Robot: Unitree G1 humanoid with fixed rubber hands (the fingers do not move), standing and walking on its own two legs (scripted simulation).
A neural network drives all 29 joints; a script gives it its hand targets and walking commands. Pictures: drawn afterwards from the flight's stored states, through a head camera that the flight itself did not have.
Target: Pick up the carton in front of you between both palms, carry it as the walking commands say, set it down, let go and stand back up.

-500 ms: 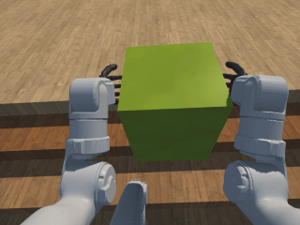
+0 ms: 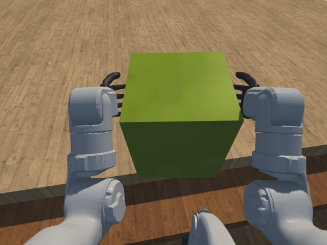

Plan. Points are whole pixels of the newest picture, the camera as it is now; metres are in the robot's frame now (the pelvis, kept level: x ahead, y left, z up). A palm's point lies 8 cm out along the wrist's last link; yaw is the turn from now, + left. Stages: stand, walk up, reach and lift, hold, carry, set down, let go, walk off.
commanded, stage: carry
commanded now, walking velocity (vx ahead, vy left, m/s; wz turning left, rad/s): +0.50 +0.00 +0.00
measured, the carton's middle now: (177, 120) +0.40 -0.01 +0.12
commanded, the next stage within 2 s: none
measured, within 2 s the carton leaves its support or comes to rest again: neither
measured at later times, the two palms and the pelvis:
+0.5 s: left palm out of the picture +0.70 +0.18 +0.32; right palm out of the picture +0.69 -0.12 +0.32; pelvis +0.32 +0.05 +0.13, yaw +0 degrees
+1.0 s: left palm out of the picture +1.01 +0.21 +0.43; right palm out of the picture +1.05 -0.09 +0.44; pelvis +0.64 +0.01 +0.25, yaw +1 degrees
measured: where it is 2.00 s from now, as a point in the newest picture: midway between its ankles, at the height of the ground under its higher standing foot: (158, 95)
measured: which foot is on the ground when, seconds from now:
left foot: down 0.00-0.04, up 0.06-0.40, down 0.42-0.94, up 0.96-1.00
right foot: down 0.00-0.48, up 0.50-0.90, down 0.92-1.00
